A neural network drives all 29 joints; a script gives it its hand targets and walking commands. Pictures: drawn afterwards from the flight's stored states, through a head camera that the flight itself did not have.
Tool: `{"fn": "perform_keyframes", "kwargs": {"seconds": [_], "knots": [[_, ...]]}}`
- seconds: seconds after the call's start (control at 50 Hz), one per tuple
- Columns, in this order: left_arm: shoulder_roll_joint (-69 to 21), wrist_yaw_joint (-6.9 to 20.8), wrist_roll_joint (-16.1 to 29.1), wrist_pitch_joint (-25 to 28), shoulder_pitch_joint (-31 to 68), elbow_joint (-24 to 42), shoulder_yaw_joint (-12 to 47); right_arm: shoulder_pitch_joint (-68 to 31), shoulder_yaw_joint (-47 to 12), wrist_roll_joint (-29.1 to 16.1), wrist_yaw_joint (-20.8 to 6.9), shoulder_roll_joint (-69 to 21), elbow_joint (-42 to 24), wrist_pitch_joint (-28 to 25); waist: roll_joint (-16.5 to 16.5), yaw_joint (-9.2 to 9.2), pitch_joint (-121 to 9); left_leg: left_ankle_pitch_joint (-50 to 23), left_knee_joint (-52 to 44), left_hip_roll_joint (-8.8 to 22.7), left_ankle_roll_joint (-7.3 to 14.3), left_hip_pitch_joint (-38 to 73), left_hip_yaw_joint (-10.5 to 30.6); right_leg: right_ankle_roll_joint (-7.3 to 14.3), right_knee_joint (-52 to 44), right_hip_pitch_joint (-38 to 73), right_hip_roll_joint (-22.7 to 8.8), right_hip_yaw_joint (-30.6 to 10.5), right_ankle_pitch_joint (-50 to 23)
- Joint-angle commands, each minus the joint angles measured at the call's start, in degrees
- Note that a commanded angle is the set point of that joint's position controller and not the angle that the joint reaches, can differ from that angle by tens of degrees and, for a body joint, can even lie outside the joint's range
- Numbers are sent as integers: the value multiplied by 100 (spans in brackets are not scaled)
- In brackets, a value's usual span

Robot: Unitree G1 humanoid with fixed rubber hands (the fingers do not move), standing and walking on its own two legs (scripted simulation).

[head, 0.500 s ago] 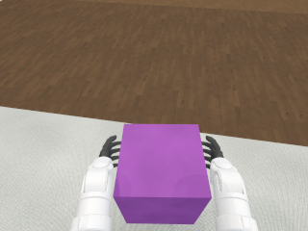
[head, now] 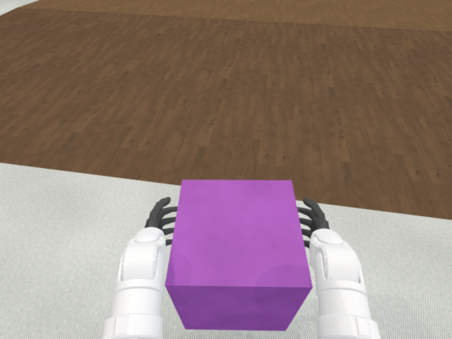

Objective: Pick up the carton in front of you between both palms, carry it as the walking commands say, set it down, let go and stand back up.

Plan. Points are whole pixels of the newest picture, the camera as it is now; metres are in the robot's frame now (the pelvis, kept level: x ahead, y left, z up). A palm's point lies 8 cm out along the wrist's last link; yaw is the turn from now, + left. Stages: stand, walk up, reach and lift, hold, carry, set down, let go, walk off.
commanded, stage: hold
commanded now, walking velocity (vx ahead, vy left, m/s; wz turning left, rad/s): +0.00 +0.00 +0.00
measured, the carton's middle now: (235, 258) +0.28 +0.00 -0.03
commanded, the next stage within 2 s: carry in 0.08 s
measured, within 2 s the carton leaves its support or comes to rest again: neither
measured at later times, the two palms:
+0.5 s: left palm (168, 185) +0.37 +0.13 +0.09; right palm (319, 185) +0.38 -0.17 +0.09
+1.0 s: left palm (204, 119) +0.65 +0.08 +0.06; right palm (312, 122) +0.65 -0.22 +0.06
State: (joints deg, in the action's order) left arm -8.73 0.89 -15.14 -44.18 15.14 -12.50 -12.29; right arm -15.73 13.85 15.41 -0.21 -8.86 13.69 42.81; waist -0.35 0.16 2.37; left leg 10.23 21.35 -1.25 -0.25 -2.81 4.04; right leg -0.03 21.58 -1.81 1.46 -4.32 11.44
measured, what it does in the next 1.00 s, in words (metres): walks ahead: left foot, then right foot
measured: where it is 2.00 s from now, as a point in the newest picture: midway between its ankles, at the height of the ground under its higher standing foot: (239, 207)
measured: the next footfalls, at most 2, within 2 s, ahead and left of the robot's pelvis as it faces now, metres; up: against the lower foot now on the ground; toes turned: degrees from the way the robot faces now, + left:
left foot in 0.52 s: +0.19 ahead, +0.10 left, +0.00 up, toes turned +8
right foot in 0.88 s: +0.47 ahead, -0.15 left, +0.00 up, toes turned -15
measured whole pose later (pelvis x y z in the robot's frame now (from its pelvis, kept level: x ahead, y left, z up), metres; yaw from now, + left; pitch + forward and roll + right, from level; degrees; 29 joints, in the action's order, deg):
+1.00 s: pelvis +0.38 -0.06 -0.02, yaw +0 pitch +5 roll +0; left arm -8.0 -5.0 -6.2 -70.1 11.4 15.8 -6.0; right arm -11.4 9.2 5.3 6.0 -7.3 -16.8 70.3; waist 1.5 0.0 -5.2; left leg 23.9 64.5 5.7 -0.4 -20.8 -3.6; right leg 4.7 30.6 -23.9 -2.9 15.5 11.9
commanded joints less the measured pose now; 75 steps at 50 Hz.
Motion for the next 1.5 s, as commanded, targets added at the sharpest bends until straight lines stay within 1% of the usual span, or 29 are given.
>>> {"fn": "perform_keyframes", "kwargs": {"seconds": [0.0, 0.04, 0.06, 0.1, 0.2, 0.24, 0.26, 0.3, 0.32, 0.36, 0.48, 0.52, 0.54, 0.56, 0.62, 0.8, 0.86, 0.88, 0.9, 0.92, 0.98, 1.06, 1.24, 1.32, 1.34, 1.36, 1.38, 1.44, 1.48], "knots": [[-5169, 1198, 1347, 253, 3026, 245, 3036, -2966, -3082, -1378, -1329, -5158, -136, -149, 32, 2, -1188, -267, -257, -337, 1, 349, 15, 18, -400, -243, 311, -7, -194], [-5182, 1202, 1332, 256, 3086, 171, 3016, -3021, -3051, -1352, -1333, -5157, -66, -157, 32, -5, -1183, -181, -252, -333, -3, 335, 8, 25, -394, -268, 308, -1, -107], [-5134, 1208, 1375, 222, 3234, 60, 3053, -3156, -3084, -1415, -1344, -5116, -69, -96, 74, -29, -1464, 1021, 89, 641, 60, -300, -33, 40, -84, -928, -646, -135, 968], [-5145, 1198, 1505, 195, 3306, 285, 3191, -3178, -3218, -1523, -1314, -5134, -242, -62, 120, -38, -1287, 3172, -191, 587, 137, -879, 264, 96, -105, -1506, -440, -191, 2938], [-5133, 1101, 1981, -187, 3338, 888, 3781, -2917, -3723, -1828, -1124, -5019, -848, 323, 905, -55, -1910, 2733, -696, 1325, 627, -829, 1108, -66, 1279, -1604, -22, 857, 1149], [-5094, 1073, 2250, -476, 3327, 1135, 4013, -2999, -3952, -2012, -1033, -4871, -1299, 649, 740, -1, -1863, 3150, -520, 1118, 561, -1645, 644, 21, 507, -885, -53, 830, 1423], [-5009, 1035, 2319, -640, 3339, 1241, 4068, -3112, -4105, -2148, -1008, -4794, -1492, 832, 303, 2, -1710, 2999, 44, 840, 379, -1993, 195, 107, 1, -724, -327, 377, 1814], [-4792, 920, 2408, -1004, 3084, 1387, 4121, -3261, -4340, -2453, -985, -4743, -1682, 1204, -1468, 154, -1394, 1886, 2296, 117, -75, -3694, -929, 780, -1272, 155, -1883, -2210, 3027], [-4695, 858, 2456, -1174, 3045, 1534, 4149, -3393, -4486, -2655, -988, -4777, -1783, 1368, -1265, 161, -1243, 1748, 2477, 375, -51, -4050, -784, 1061, -1383, 200, -2225, -2671, 2511], [-4648, 760, 2640, -1468, 3141, 2077, 4275, -3358, -4698, -3059, -991, -4994, -1996, 1642, -713, 145, -1532, 1603, 2069, 495, -26, -3776, -770, 1076, -1111, 316, -2063, -1858, 1195], [-4841, 736, 3034, -2155, 2407, 3018, 4619, -2357, -4730, -3258, -858, -5082, -2688, 2245, -714, 71, -2166, 149, -73, -16, -105, -1117, -1696, 586, -93, -450, -1146, 200, -77], [-4863, 790, 3106, -2336, 2159, 3151, 4618, -1915, -4626, -3138, -820, -4962, -2878, 2431, 114, -88, -2622, 716, -389, 962, 215, 1348, -576, 242, 1520, -2315, -859, 824, 267], [-4859, 835, 3201, -2443, 2245, 3329, 4654, -1706, -4571, -2954, -787, -4814, -2899, 2467, 1597, -171, -2611, 1333, -696, 2312, 855, 2088, 1609, -24, 2841, -3898, -384, 1259, 1271], [-4870, 890, 3283, -2518, 2405, 3390, 4718, -1711, -4551, -2851, -756, -4818, -2972, 2502, 1597, -209, -2271, 1059, -786, 2795, 1399, 2019, 2439, 64, 3491, -4688, -375, 848, 1902], [-4921, 945, 3464, -2582, 2742, 3504, 4718, -2404, -4703, -3117, -746, -5062, -3529, 2616, 240, -189, -2006, 881, -1042, 2494, 1155, 1155, 1365, 118, 3815, -4692, -904, 599, 1413], [-4774, 687, 3050, -2710, 2069, 3249, 4462, -2183, -4766, -3417, -912, -4758, -3398, 2858, 972, -140, -1612, -888, -800, 1557, 518, 125, -984, -14, 877, -2467, -399, 1729, -589], [-4772, 694, 2996, -2708, 1983, 3151, 4381, -2181, -4793, -3383, -941, -4706, -3395, 2886, 580, 12, -2014, -1669, 1027, 1152, 182, -779, -1723, 125, 553, -200, -117, 2096, -212], [-4756, 698, 2950, -2697, 1883, 3099, 4340, -2252, -4789, -3381, -951, -4617, -3424, 2900, -62, 168, -2352, -809, 2341, 911, -50, -1637, -1795, 285, 173, 787, -961, 823, 595], [-4703, 709, 2863, -2656, 1951, 3039, 4286, -2426, -4853, -3425, -958, -4746, -3547, 2940, -1559, 192, -2708, 888, 4178, 291, -303, -3215, -1570, 1108, -641, 1819, -2562, -1966, 1617], [-4878, 709, 2906, -2636, 1899, 3024, 4321, -2479, -4836, -3429, -981, -4762, -3510, 2928, -1493, 159, -2538, 1717, 4985, 309, -125, -3911, -848, 1365, -996, 1664, -2777, -2589, 896], [-5411, 750, 3114, -2483, 2339, 3506, 4583, -2531, -4870, -3444, -1003, -5163, -3624, 2737, -210, 87, -2489, 973, 4944, 987, 136, -3922, -412, 991, -772, 941, -2375, -1073, -538], [-5382, 838, 3338, -2362, 2387, 3701, 4805, -2199, -4969, -3237, -868, -5275, -3641, 2519, -549, 72, -2422, 428, 3601, 850, 43, -3426, -783, 741, -1028, 555, -1928, 213, -840], [-4784, 909, 3165, -2511, 1763, 3564, 4657, -1691, -4846, -3041, -804, -4859, -3627, 2649, -867, 118, -1480, -791, 879, 466, 144, -2899, -1656, 571, -895, 710, -1549, 1277, -2053], [-4651, 877, 3107, -2607, 1835, 3593, 4617, -1656, -4730, -3117, -896, -4760, -3496, 2743, -473, -76, -1999, -148, 538, 104, 265, -216, -2034, 197, 1316, -237, -1154, 1926, -2723], [-4580, 871, 3108, -2639, 1953, 3630, 4618, -1631, -4680, -3092, -910, -4683, -3457, 2755, 319, -219, -2314, 893, 58, 1233, 509, 801, -351, -27, 2710, -1331, -899, 1834, -1334], [-4643, 858, 3151, -2682, 2114, 3785, 4710, -1676, -4642, -3071, -935, -4718, -3246, 2708, 1877, -223, -2684, 1271, -626, 2594, 1362, 2029, 2250, -245, 4402, -3178, -157, 1518, 915], [-4696, 864, 3146, -2667, 2191, 3705, 4723, -1647, -4696, -3155, -947, -4896, -3278, 2687, 1653, -186, -2511, 318, -930, 2675, 1450, 1902, 2501, -99, 5195, -3797, -255, 816, 1598], [-5193, 879, 3218, -2487, 2292, 3660, 4791, -2103, -4909, -3341, -959, -5336, -3622, 2559, 220, -143, -2452, -1154, -643, 2270, 1045, 1081, 843, 169, 4892, -3731, -889, 409, 800], [-5333, 841, 3185, -2388, 2151, 3641, 4811, -2185, -4993, -3427, -970, -5404, -3762, 2493, 385, -101, -2475, -879, -848, 2064, 826, 741, 191, 143, 4125, -3383, -889, 586, 485]]}}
